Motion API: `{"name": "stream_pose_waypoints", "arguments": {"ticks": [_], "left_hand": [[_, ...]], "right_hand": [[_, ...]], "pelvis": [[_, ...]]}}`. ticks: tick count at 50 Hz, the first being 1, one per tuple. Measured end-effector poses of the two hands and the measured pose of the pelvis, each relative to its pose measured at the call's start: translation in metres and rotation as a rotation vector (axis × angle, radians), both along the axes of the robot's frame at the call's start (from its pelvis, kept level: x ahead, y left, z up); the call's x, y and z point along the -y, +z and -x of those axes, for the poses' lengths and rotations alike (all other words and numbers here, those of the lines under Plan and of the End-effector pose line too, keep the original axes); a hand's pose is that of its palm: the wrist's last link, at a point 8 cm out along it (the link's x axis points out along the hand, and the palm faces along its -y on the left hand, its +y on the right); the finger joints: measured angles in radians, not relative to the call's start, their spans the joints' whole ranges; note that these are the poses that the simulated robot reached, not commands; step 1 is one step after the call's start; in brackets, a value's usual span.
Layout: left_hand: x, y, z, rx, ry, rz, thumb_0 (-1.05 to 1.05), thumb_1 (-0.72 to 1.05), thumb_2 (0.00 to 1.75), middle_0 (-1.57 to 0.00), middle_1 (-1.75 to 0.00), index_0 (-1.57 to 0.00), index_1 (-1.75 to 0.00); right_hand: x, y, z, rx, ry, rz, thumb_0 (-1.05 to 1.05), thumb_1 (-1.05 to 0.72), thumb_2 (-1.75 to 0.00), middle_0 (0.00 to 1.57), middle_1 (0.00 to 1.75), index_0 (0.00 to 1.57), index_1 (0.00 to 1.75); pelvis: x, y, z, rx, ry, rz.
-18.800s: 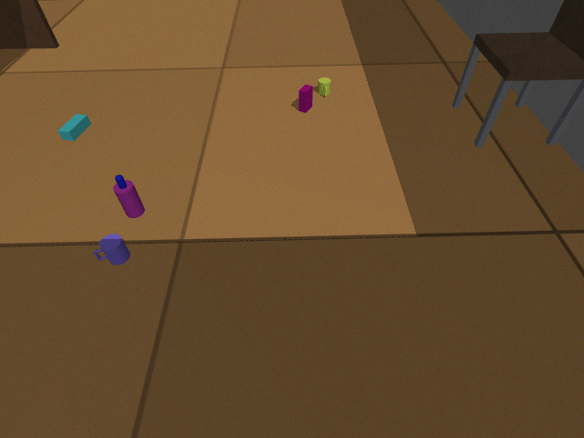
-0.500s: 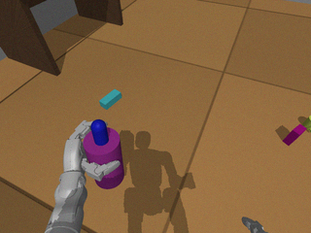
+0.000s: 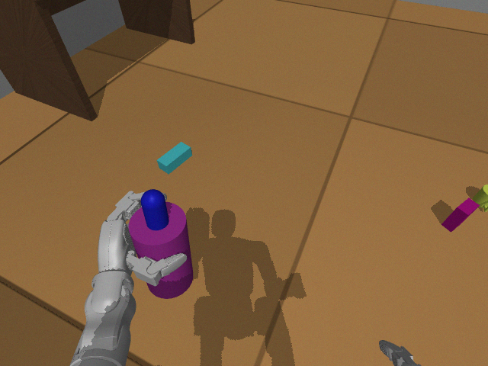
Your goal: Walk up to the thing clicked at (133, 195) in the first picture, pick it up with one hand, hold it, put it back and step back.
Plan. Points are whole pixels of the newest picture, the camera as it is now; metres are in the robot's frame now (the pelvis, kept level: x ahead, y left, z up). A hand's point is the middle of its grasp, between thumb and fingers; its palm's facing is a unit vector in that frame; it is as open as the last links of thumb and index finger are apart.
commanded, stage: hold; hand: left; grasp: from the side
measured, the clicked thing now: (162, 241) +0.33 +0.16 +0.03
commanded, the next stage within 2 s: crouch in 1.62 s
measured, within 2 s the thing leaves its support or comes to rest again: neither
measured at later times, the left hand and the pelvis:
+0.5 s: hand (156, 233) +0.33 +0.17 +0.05, palm faces +0.12 -0.99 -0.03, open 11.8 cm; pelvis +0.01 +0.00 +0.00, yaw +0 degrees
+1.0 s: hand (159, 232) +0.33 +0.16 +0.05, palm faces +0.14 -0.99 -0.02, open 11.8 cm; pelvis +0.01 -0.01 +0.00, yaw +0 degrees
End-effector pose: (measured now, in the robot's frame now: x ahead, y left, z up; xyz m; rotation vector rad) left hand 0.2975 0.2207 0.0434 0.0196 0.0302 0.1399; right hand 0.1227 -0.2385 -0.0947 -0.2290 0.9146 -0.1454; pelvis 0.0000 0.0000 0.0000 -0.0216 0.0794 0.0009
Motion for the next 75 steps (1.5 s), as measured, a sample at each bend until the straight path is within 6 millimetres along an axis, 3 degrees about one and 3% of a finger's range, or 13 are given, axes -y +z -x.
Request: {"name": "stream_pose_waypoints", "arguments": {"ticks": [25, 32, 62, 75], "left_hand": [[0.0, 0.007, -0.006, 0.024, -0.02, -0.016, 0.02, -0.56, 1.06, -0.65, -0.97, -0.6, -0.94], [0.006, 0.002, -0.011, 0.004, -0.021, 0.003, 0.02, -0.56, 1.06, -0.65, -0.97, -0.6, -0.94], [0.01, 0.0, -0.001, 0.007, -0.023, -0.004, 0.02, -0.56, 1.06, -0.65, -0.97, -0.6, -0.94], [0.002, 0.007, -0.003, 0.024, -0.01, -0.008, 0.02, -0.56, 1.06, -0.65, -0.97, -0.6, -0.94]], "right_hand": [[-0.002, -0.004, 0.002, -0.02, -0.012, -0.017, 0.01, -0.93, -0.91, 0.2, 0.29, 0.2, 0.3], [0.003, -0.005, 0.002, -0.025, -0.016, -0.016, 0.01, -0.93, -0.91, 0.2, 0.29, 0.2, 0.3], [0.008, -0.004, 0.002, -0.016, -0.017, -0.014, 0.01, -0.93, -0.91, 0.2, 0.29, 0.2, 0.3], [0.006, -0.002, 0.004, -0.005, -0.017, -0.011, 0.01, -0.93, -0.91, 0.2, 0.29, 0.2, 0.3]], "pelvis": [[-0.001, 0.0, -0.006, -0.004, -0.003, 0.0], [0.001, 0.0, -0.007, -0.01, -0.002, -0.001], [0.005, -0.001, -0.004, -0.01, -0.001, -0.004], [0.003, 0.0, -0.001, -0.002, 0.001, -0.003]]}}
